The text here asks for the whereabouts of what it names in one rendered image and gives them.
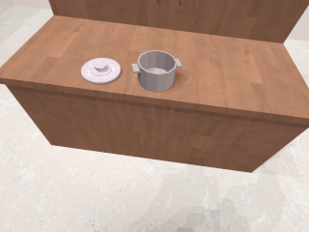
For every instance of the lid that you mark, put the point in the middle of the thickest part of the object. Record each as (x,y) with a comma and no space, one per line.
(111,72)

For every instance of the knob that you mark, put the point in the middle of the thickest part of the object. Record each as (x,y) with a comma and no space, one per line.
(100,66)

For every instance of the pot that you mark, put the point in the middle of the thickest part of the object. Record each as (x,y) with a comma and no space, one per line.
(156,70)

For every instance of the table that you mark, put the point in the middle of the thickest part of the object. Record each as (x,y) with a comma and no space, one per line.
(237,100)

